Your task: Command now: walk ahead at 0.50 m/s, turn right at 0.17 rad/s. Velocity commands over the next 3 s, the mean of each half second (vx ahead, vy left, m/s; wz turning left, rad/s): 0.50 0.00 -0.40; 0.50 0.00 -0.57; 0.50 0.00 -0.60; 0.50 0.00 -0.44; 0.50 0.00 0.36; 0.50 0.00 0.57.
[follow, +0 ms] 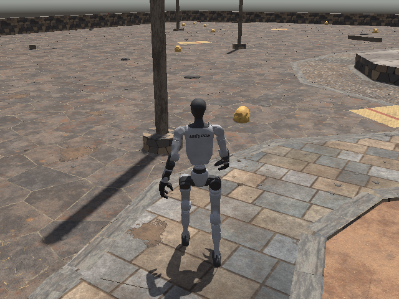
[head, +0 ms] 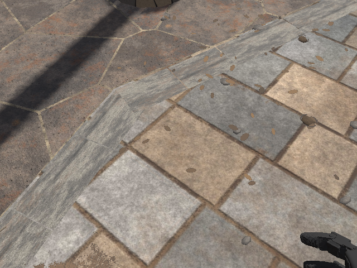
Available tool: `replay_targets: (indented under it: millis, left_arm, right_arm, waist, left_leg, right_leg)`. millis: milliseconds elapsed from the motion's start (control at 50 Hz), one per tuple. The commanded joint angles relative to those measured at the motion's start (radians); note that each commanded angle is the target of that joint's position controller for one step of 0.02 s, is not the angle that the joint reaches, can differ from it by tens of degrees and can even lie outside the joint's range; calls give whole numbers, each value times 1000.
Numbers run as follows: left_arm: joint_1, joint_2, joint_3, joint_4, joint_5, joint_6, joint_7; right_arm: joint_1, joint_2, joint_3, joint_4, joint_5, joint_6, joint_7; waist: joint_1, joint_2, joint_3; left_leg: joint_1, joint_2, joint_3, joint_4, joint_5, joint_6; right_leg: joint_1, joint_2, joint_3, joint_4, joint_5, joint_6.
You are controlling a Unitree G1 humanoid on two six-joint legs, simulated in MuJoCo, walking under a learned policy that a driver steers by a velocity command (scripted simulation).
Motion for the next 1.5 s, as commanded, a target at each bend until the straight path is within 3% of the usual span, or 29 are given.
replay_targets:
  millis: [20, 40, 60, 80, 120, 160, 300, 440, 500, 540, 560, 580, 600, 620, 640, 680, 740, 840, 920, 1000, 1020, 1040, 1060, 1080, 1120, 1180, 1400, 1460, 1500]
  left_arm:
    - [-66, 137, 16, -72, 12, -6, 7]
    - [3, 29, -16, -104, 29, -21, 6]
    - [40, 48, -15, -96, 4, -35, 6]
    - [-26, 138, 13, -102, -19, -35, 6]
    - [-107, 126, 18, -119, -7, -21, 11]
    - [-82, 89, 21, -111, 0, 8, 12]
    - [-198, 37, 15, -170, 7, 27, -5]
    - [-416, 26, 0, -278, 8, 24, -50]
    - [-383, 63, 19, -303, 7, 29, -60]
    - [-148, 143, 67, -253, 3, 33, -49]
    - [9, 230, 104, -218, 3, 44, -26]
    - [-28, 333, 115, -226, -1, 38, -19]
    - [10, 257, 91, -255, 9, 24, -23]
    - [-22, 199, 75, -244, 16, 12, -25]
    - [-80, 169, 66, -249, 9, 6, -24]
    - [-193, 111, 46, -285, 24, 6, -16]
    - [-199, 134, 52, -288, 22, 0, -4]
    - [-133, 164, 62, -263, 9, 10, 20]
    - [-69, 163, 63, -238, 0, 21, 24]
    - [-93, 141, 59, -246, 6, 31, 27]
    - [-95, 98, 44, -255, 11, 29, 24]
    - [-73, 35, 20, -274, 31, 26, 23]
    - [57, 15, 12, -308, -9, 17, 23]
    - [31, 127, 32, -272, -18, 20, 27]
    - [-116, 154, 44, -291, 3, 32, 27]
    - [-132, 104, 44, -307, -2, 41, 12]
    - [-368, 30, 13, -376, 5, 35, -31]
    - [-415, 44, 17, -406, 2, 36, -47]
    - [-373, 78, 35, -409, 8, 42, -50]
  right_arm:
    - [292, -208, -87, 5, -16, -17, -18]
    - [421, -308, -110, 18, -38, -5, -29]
    - [449, -265, -98, 31, -31, 3, -25]
    - [394, -198, -77, 33, -20, 1, -22]
    - [259, -123, -52, 30, -15, -6, -15]
    - [190, -96, -49, 38, -25, -22, -10]
    - [210, -142, -72, 101, -33, -37, -33]
    - [310, -198, -91, 155, -4, 3, -44]
    - [298, -236, -101, 153, 4, 26, -52]
    - [274, -246, -100, 144, 11, 41, -60]
    - [288, -213, -85, 126, -7, 33, -63]
    - [376, -57, -37, 68, -41, 3, -47]
    - [274, -136, -45, 56, -1, -39, -32]
    - [180, -176, -56, 25, 33, -59, -24]
    - [172, -165, -51, 27, 21, -68, -28]
    - [195, -178, -64, 45, -18, -55, -35]
    - [204, -144, -60, 37, -30, -22, -35]
    - [18, -90, -34, -12, -28, -21, -28]
    - [-59, -124, -43, -40, -7, -34, -10]
    - [56, -170, -70, -17, -5, -52, -8]
    - [157, -200, -85, -1, -18, -58, -15]
    - [306, -258, -98, 10, -30, -56, -24]
    - [360, -319, -113, 47, -38, -42, -14]
    - [320, -213, -90, 23, -18, -39, -10]
    - [238, -147, -67, 13, -23, -25, -17]
    - [200, -115, -57, 35, -28, -27, -24]
    - [262, -206, -82, 120, -12, -9, -36]
    - [285, -234, -91, 139, 5, 8, -35]
    - [276, -266, -101, 139, 15, 20, -41]
  waist:
    - [-236, -65, -176]
    - [-242, 160, -337]
    - [-237, 257, -411]
    - [-233, 150, -247]
    - [-174, 87, -83]
    - [-118, 111, -28]
    - [-116, 30, 24]
    - [-192, 7, 89]
    - [-143, 54, 26]
    - [-6, 54, -109]
    - [57, -39, -202]
    - [-75, -289, -274]
    - [4, -173, -391]
    - [14, -126, -248]
    - [-32, -56, -162]
    - [-111, -45, -86]
    - [-141, -47, -59]
    - [-73, -90, -16]
    - [-45, -113, -15]
    - [-123, -156, -42]
    - [-172, -133, -119]
    - [-218, 9, -263]
    - [-145, 367, -336]
    - [-172, 210, -238]
    - [-176, 48, -74]
    - [-136, 96, -15]
    - [-200, 33, 53]
    - [-197, 41, 71]
    - [-152, 72, 26]
  left_leg:
    - [526, 57, -52, -12, 3, 74]
    - [896, 325, -398, -16, -29, 184]
    - [902, 410, -673, -147, -187, 259]
    - [775, 365, -557, -177, -261, 218]
    - [527, 278, -326, -247, -204, 164]
    - [378, 229, -188, -322, -106, 144]
    - [381, 209, 71, -375, 124, 140]
    - [564, 257, 178, -324, 200, 109]
    - [622, 261, 221, -157, 616, 76]
    - [539, 216, 262, 178, 764, 33]
    - [295, 174, 262, 479, 471, -16]
    - [-162, -41, 162, 820, -494, -79]
    - [-274, -57, -67, 923, -540, -63]
    - [-352, -8, -75, 899, -443, -40]
    - [-316, 36, -72, 809, -356, -27]
    - [-174, 85, -75, 678, -278, -41]
    - [-109, 78, -47, 556, -225, -85]
    - [-39, 9, -25, 175, 96, -114]
    - [15, -27, -53, 35, 127, -99]
    - [174, -35, -46, -45, 1, -36]
    - [350, 17, -78, -48, -10, 3]
    - [607, 201, -263, -39, -61, 61]
    - [835, 388, -755, -169, -347, 211]
    - [773, 373, -760, -210, -543, 187]
    - [551, 290, -461, -225, -348, 128]
    - [400, 215, -244, -291, -145, 121]
    - [477, 215, 111, -338, 127, 111]
    - [554, 245, 151, -298, 234, 93]
    - [593, 247, 191, -176, 562, 73]
  right_leg:
    - [-237, -150, 89, 332, 523, -108]
    - [-585, -18, 3, 712, 108, -37]
    - [-731, 13, 102, 904, -247, -31]
    - [-804, -42, 131, 981, -187, -36]
    - [-771, -112, 96, 922, -27, -34]
    - [-673, -147, 102, 871, 64, -25]
    - [-720, -140, 101, 622, 351, -6]
    - [-745, -110, -13, 369, 334, -61]
    - [-616, -31, -95, 350, 184, -114]
    - [-278, 58, -125, 277, 197, -174]
    - [35, -35, 57, 249, 222, -231]
    - [344, -290, 632, 158, 92, -417]
    - [401, -351, 838, 20, 0, -453]
    - [313, -322, 683, 4, 76, -398]
    - [166, -274, 554, 9, 164, -359]
    - [-73, -207, 406, -23, 346, -325]
    - [-213, -177, 328, -64, 469, -333]
    - [-298, -89, 233, -51, 358, -258]
    - [-236, -123, 326, 13, 244, -232]
    - [-183, -128, 413, 157, 255, -187]
    - [-226, -75, 371, 299, 272, -153]
    - [-360, 3, 268, 595, 69, -110]
    - [-708, 93, 175, 883, -275, -61]
    - [-810, 14, 204, 1001, -211, -44]
    - [-790, -49, 150, 1001, -47, -31]
    - [-709, -109, 127, 907, 39, -25]
    - [-706, -106, 10, 445, 368, -23]
    - [-684, -85, -29, 367, 292, -60]
    - [-578, -25, -81, 345, 188, -103]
